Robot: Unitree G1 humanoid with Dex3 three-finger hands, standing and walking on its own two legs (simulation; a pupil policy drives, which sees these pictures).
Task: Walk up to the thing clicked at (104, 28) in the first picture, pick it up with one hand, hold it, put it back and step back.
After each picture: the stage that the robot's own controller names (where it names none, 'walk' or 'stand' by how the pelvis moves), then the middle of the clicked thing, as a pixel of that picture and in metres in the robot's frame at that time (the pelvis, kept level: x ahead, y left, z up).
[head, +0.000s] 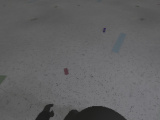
stand; (104, 30) +2.33 -0.31 -0.72
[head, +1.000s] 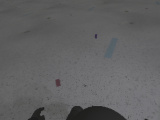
walk; (95, 36) +2.23 +0.11 -0.71
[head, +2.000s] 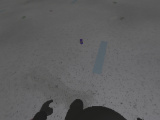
walk; (81, 41) +1.59 +0.36 -0.72
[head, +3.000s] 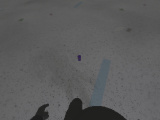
walk; (79, 58) +1.08 +0.31 -0.72
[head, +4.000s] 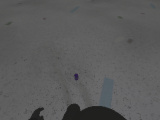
walk; (76, 76) +0.67 +0.22 -0.69
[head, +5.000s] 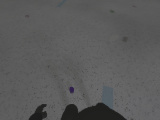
walk; (71, 90) +0.39 +0.21 -0.70
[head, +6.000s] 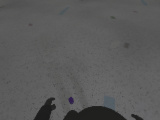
stand; (71, 100) +0.30 +0.23 -0.72
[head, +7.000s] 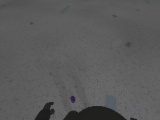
stand; (73, 99) +0.30 +0.21 -0.73
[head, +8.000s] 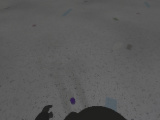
stand; (72, 101) +0.31 +0.21 -0.73
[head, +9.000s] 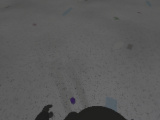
stand; (72, 100) +0.30 +0.21 -0.73
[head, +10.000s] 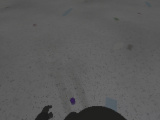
stand; (72, 101) +0.30 +0.21 -0.73
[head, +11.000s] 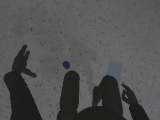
go down; (66, 65) +0.39 +0.22 -0.39
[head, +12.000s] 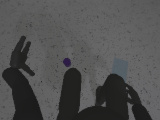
go down; (67, 62) +0.39 +0.23 -0.31
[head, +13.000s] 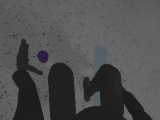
close in; (43, 57) +0.38 +0.26 -0.23
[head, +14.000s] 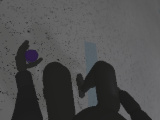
close; (31, 57) +0.38 +0.27 -0.22
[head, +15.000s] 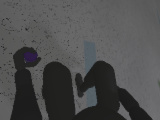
lift; (30, 57) +0.37 +0.27 -0.23
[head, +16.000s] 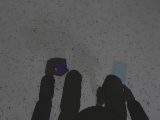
lift; (61, 67) +0.32 +0.22 -0.06
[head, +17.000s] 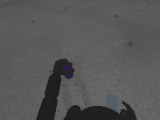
hold; (68, 70) +0.33 +0.17 +0.04
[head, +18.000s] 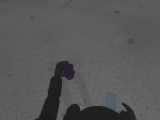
hold; (69, 72) +0.33 +0.17 +0.00
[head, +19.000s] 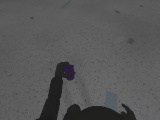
crouch; (69, 72) +0.33 +0.17 +0.00
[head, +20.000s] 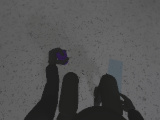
crouch; (63, 58) +0.41 +0.20 -0.09
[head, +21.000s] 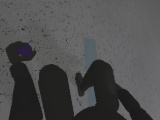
lower; (26, 52) +0.41 +0.28 -0.22
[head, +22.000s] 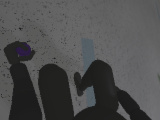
lower; (24, 52) +0.41 +0.29 -0.22
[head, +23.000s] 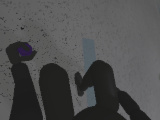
lower; (26, 52) +0.40 +0.29 -0.22
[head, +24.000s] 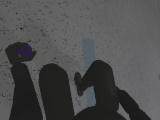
lower; (25, 52) +0.40 +0.28 -0.22
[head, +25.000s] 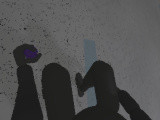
loosen; (31, 54) +0.39 +0.27 -0.22
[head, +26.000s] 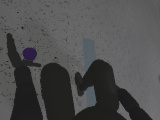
withdraw; (29, 55) +0.39 +0.26 -0.22
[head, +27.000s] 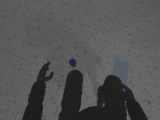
walk; (72, 63) +0.42 +0.20 -0.36
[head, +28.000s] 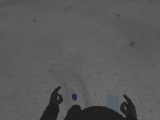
stand; (74, 97) +0.34 +0.18 -0.66
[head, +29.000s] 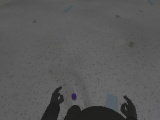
stand; (74, 97) +0.35 +0.19 -0.67
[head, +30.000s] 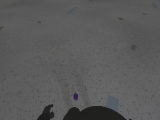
stand; (75, 96) +0.35 +0.17 -0.71
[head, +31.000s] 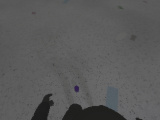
walk; (76, 89) +0.38 +0.16 -0.70
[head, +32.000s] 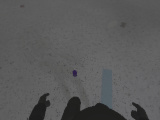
walk; (74, 73) +0.56 +0.22 -0.70
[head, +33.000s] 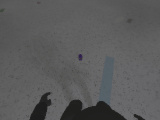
walk; (80, 57) +0.89 +0.23 -0.69
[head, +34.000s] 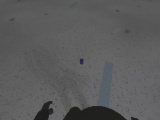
stand; (81, 61) +0.99 +0.20 -0.71
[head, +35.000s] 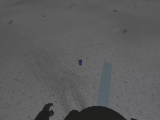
stand; (80, 62) +0.98 +0.22 -0.73
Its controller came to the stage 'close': yes
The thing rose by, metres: 0.71
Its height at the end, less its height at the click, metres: +0.00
